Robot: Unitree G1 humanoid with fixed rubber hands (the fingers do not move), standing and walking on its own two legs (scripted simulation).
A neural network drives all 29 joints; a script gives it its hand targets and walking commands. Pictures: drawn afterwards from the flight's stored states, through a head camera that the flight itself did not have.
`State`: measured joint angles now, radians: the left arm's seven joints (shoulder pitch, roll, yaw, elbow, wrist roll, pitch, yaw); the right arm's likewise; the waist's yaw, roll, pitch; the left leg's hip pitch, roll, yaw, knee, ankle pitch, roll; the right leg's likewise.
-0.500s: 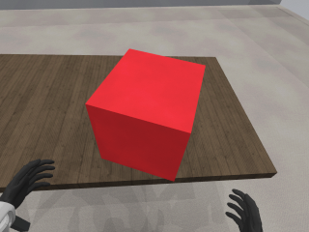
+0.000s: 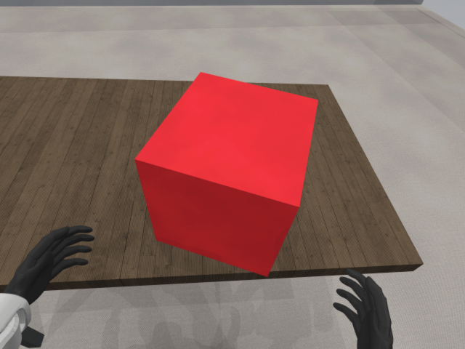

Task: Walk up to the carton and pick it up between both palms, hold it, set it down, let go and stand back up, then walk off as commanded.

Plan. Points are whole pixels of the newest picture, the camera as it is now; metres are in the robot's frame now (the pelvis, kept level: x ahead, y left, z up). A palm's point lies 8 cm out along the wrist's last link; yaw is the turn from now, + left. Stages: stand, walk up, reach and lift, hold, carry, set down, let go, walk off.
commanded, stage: reach and lift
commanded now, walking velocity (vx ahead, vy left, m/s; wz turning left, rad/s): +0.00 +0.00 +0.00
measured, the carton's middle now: (233, 173) +0.43 +0.01 +0.04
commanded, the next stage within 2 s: none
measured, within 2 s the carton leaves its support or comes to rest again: neither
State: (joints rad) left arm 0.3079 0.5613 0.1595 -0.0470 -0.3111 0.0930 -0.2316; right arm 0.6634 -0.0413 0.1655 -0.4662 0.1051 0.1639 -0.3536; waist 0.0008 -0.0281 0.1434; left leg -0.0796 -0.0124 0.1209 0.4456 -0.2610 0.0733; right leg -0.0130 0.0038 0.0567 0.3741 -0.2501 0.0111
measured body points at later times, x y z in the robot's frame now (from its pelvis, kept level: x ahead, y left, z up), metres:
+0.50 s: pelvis +0.00 -0.01 +0.00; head +0.02 +0.01 +0.45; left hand +0.27 +0.27 +0.10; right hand +0.22 -0.17 +0.09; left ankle +0.00 +0.06 -0.74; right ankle -0.02 -0.15 -0.74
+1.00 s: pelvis +0.00 -0.01 +0.00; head +0.01 +0.00 +0.45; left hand +0.34 +0.26 +0.14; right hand +0.29 -0.17 +0.13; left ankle +0.00 +0.06 -0.74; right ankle -0.02 -0.15 -0.74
